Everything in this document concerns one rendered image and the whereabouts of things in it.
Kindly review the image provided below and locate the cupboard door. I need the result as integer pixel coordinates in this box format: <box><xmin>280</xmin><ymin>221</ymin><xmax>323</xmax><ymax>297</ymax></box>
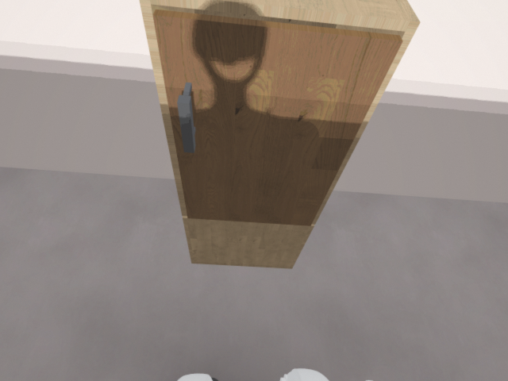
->
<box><xmin>153</xmin><ymin>10</ymin><xmax>402</xmax><ymax>226</ymax></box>

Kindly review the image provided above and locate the handle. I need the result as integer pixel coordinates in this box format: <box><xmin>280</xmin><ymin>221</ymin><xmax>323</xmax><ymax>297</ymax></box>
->
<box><xmin>177</xmin><ymin>83</ymin><xmax>196</xmax><ymax>153</ymax></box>

